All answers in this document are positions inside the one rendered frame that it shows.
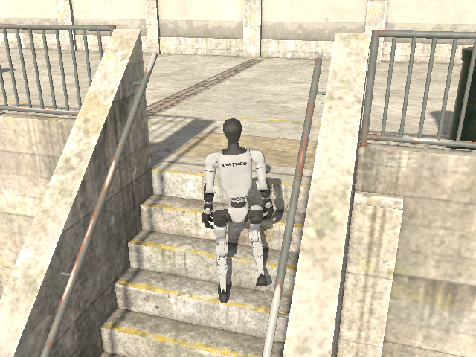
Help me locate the stairs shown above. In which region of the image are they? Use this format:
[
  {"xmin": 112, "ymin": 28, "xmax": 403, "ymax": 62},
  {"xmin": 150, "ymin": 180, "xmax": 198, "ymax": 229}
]
[{"xmin": 100, "ymin": 170, "xmax": 310, "ymax": 357}]

